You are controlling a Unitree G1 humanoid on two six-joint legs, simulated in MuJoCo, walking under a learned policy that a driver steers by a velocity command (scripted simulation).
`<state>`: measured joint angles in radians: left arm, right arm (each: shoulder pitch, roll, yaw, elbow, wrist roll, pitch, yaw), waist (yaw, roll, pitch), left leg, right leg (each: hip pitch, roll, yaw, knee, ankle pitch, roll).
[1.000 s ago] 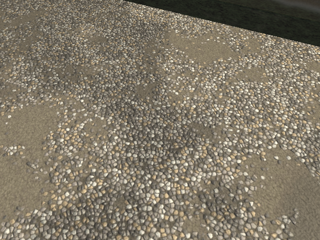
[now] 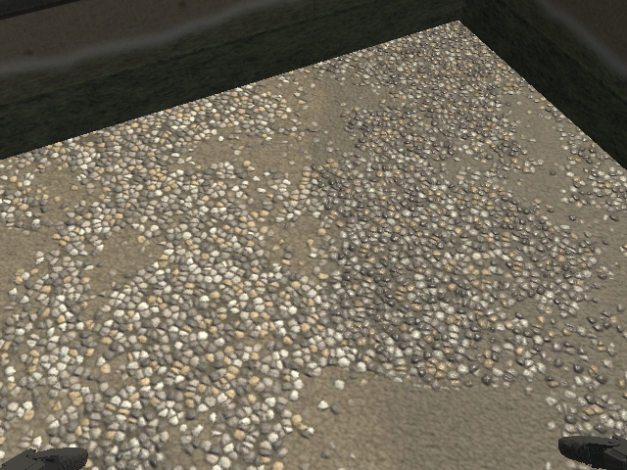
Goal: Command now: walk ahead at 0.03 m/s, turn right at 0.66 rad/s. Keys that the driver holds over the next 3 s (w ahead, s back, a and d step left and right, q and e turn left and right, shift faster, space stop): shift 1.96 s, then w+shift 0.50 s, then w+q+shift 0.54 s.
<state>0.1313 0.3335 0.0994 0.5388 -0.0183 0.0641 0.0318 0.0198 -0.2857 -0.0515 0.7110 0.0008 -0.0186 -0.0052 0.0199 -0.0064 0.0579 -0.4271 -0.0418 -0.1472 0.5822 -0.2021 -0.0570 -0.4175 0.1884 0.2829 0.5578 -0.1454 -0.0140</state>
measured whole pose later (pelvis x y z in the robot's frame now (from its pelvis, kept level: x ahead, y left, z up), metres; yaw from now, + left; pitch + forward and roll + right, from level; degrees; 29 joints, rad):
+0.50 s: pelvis +0.00 +0.02 +0.01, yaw -7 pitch -1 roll +0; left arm 0.23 0.23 0.03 0.69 0.03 0.02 0.00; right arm 0.19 -0.25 -0.04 0.75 -0.02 0.00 -0.01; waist -0.03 0.03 0.03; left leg -0.33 0.01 -0.03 0.50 -0.16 -0.02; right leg -0.19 0.02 0.06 0.53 -0.32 0.00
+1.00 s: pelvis +0.01 +0.02 +0.00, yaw -8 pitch -1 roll +0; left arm 0.28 0.21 0.03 0.78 0.01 -0.01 0.03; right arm 0.17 -0.22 -0.04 0.86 0.00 0.00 -0.03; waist -0.01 0.00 0.03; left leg -0.32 0.01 -0.03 0.56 -0.22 -0.01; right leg -0.17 0.02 0.06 0.55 -0.36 0.00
